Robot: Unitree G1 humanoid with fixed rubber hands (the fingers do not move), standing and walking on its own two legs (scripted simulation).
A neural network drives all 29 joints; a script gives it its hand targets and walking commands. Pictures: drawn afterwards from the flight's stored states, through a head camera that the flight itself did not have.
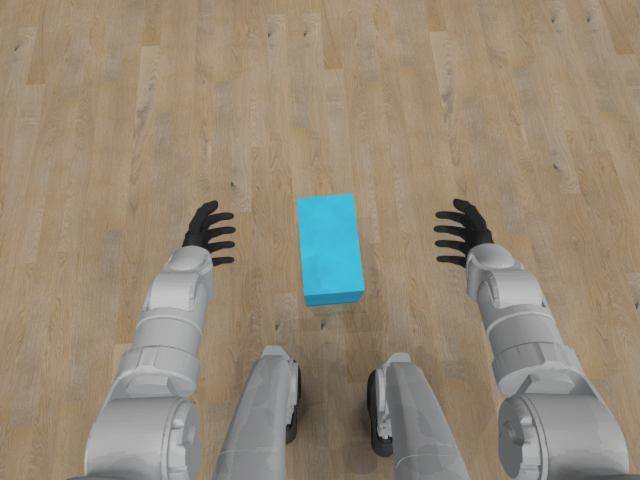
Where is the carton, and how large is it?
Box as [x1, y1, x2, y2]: [297, 194, 364, 306]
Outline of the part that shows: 352,194 297,198 303,288 307,306 355,302 364,290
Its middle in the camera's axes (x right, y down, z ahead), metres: +0.03 +0.03 +1.02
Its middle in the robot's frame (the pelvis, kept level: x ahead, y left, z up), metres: +0.51 +0.01 -0.58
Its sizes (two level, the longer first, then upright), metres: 0.244 0.141 0.194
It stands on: the floor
